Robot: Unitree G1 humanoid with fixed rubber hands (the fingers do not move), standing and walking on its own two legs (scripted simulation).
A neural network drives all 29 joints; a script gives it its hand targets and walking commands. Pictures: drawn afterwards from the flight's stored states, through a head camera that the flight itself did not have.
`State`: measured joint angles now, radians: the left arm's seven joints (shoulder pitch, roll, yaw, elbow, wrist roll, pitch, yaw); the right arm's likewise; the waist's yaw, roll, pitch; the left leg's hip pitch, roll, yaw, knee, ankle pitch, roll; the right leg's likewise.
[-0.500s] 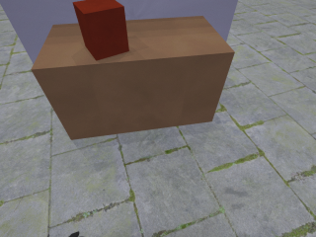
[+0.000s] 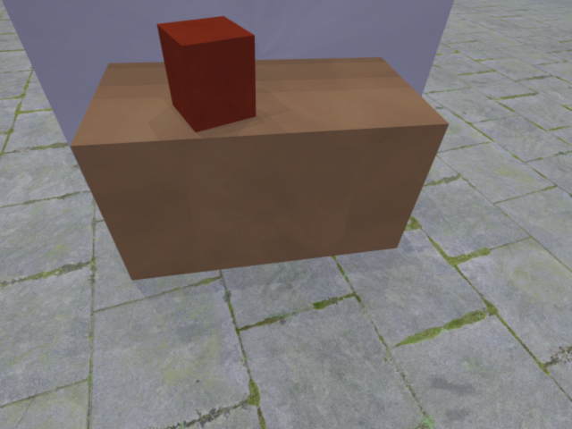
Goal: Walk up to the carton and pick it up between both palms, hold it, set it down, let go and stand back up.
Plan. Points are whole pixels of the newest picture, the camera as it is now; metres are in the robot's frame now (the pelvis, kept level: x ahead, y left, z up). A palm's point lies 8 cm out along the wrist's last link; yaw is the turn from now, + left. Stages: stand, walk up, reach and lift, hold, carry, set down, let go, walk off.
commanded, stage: walk up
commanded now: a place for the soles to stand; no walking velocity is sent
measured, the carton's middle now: (209, 73) +1.08 +0.26 +0.03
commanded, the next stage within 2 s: none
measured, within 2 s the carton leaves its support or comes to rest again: neither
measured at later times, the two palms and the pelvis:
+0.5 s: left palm (133, 329) +0.29 +0.26 -0.06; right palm (450, 404) +0.20 -0.25 -0.10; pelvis +0.21 +0.01 +0.02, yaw +4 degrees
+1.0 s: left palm (94, 272) +0.42 +0.38 -0.09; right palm (355, 247) +0.48 -0.13 -0.06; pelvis +0.40 +0.12 +0.03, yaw +8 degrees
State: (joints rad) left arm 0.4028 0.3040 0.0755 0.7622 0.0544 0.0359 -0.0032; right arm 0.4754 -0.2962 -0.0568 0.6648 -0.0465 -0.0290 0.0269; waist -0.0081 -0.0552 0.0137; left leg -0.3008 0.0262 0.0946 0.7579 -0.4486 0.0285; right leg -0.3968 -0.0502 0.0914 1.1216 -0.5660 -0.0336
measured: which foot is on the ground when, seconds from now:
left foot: down 0.00-0.34, up 0.36-0.80, down 0.82-1.00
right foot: up 0.00-0.32, down 0.34-0.82, up 0.84-1.00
